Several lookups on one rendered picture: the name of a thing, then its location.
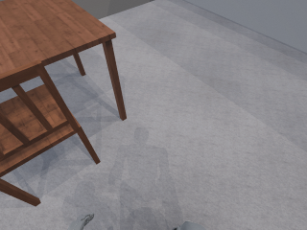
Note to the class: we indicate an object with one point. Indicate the left robot hand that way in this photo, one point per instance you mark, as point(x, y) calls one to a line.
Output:
point(81, 221)

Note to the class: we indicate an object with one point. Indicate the table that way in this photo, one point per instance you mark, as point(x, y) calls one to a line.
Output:
point(51, 30)

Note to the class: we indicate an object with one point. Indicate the chair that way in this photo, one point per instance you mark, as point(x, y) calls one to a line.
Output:
point(31, 123)

